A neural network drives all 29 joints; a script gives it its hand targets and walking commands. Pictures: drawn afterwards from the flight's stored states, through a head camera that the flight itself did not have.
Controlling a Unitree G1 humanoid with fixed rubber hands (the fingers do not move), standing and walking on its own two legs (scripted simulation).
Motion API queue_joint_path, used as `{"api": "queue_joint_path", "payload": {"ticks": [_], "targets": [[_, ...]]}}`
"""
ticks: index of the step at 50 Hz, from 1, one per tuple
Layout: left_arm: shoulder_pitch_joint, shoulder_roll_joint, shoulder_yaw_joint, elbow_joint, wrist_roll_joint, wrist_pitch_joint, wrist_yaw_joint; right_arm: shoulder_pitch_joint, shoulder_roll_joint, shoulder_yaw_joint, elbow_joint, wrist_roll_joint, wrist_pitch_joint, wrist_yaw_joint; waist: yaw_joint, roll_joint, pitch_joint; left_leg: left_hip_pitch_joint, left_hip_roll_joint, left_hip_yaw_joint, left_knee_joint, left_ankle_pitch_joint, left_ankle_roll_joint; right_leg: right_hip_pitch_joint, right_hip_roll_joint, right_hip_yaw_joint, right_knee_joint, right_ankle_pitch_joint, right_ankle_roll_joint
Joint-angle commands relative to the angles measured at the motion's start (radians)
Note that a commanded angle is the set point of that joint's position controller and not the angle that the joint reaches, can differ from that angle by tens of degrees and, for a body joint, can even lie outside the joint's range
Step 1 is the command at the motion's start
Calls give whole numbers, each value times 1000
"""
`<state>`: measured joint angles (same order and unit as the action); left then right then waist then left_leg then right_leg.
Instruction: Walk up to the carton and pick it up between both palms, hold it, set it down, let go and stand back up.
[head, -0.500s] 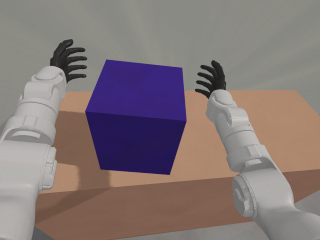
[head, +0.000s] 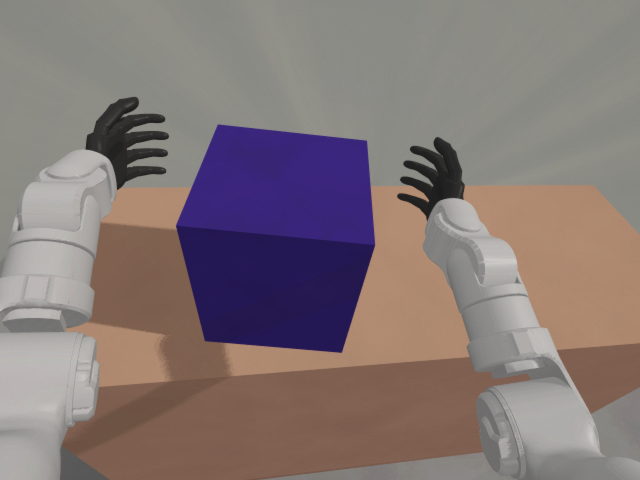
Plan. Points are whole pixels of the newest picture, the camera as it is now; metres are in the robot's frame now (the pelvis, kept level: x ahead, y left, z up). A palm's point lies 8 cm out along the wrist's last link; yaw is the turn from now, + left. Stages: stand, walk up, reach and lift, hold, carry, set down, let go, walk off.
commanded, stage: set down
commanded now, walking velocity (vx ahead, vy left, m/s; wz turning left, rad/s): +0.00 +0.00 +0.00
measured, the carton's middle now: (283, 244) +0.42 -0.02 +0.05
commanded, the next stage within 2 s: none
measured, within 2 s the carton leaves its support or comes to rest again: neither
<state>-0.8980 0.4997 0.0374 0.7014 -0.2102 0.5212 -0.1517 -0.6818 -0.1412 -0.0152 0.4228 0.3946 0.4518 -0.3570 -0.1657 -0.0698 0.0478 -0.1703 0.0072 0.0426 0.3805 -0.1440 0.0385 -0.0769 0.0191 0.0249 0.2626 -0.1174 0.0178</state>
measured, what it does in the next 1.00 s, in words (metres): stands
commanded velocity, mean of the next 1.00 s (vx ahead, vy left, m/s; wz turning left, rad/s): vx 0.00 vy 0.00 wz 0.00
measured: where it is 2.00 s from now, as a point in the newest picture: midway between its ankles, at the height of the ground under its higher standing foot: outside the picture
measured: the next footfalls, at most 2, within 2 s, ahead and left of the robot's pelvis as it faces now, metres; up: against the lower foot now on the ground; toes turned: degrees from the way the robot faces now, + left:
none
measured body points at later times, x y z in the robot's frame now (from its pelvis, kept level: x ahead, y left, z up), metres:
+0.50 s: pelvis +0.00 +0.00 +0.00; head +0.00 +0.03 +0.45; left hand +0.41 +0.21 +0.15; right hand +0.33 -0.20 +0.15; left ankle +0.04 +0.09 -0.75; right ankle +0.02 -0.14 -0.75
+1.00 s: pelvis +0.02 +0.00 +0.00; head +0.03 +0.03 +0.45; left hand +0.34 +0.23 +0.09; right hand +0.27 -0.20 +0.09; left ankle +0.04 +0.09 -0.75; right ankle +0.02 -0.14 -0.75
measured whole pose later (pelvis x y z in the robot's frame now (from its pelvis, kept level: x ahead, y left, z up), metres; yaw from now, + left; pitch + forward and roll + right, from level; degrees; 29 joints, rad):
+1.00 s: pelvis +0.02 +0.00 +0.00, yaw -1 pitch -5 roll -1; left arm -0.13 0.45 0.11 -0.02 -0.27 0.46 -0.16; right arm 0.09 -0.08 0.00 -0.27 0.29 0.44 -0.35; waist -0.01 -0.06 0.11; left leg -0.12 0.01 0.07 0.38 -0.18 0.03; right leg -0.05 0.02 0.05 0.29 -0.15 0.01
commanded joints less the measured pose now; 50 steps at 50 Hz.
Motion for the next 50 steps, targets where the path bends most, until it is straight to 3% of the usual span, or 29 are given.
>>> {"api": "queue_joint_path", "payload": {"ticks": [1, 7, 14, 20, 31, 43, 50], "targets": [[-264, 141, 64, -324, -16, -15, 12, -230, -104, -61, -321, -29, -36, 3, 13, 135, -414, 267, 8, 3, -23, 132, -34, -6, 32, -67, -2, 204, -27], [-202, 163, 72, -467, -55, -11, 33, -143, -90, -96, -462, -69, -21, 12, 25, 135, -433, 241, 13, 7, -29, 62, -30, -31, 23, -60, 8, 146, -28], [-171, 181, 61, -455, -79, -23, 40, -91, -64, -95, -459, -81, 17, 21, 41, 158, -416, 174, 26, -5, -55, -75, -17, -43, 1, -37, 23, 67, -39], [-43, 175, 90, -461, -58, 4, 4, 10, -52, -67, -465, -60, 47, -2, 57, 139, -345, 189, 20, -4, -62, -33, -19, -12, -6, -24, 7, 91, -39], [206, 138, 128, -695, -43, 16, -13, 254, -47, -44, -688, -73, 19, -8, 92, 117, -275, 267, 27, 2, -41, 105, -39, -19, 7, -35, -7, 148, -42], [478, 118, 138, -870, -57, -75, -7, 569, -16, -22, -824, -104, -29, 11, 133, 164, -211, 267, 44, -14, -49, 80, -50, -57, -10, -11, -16, 76, -55], [639, 107, 141, -930, -65, -139, -8, 722, 5, 0, -887, -127, -78, 10, 156, 152, -182, 270, 49, -18, -43, 113, -48, -60, -22, 5, -19, 83, -55]]}}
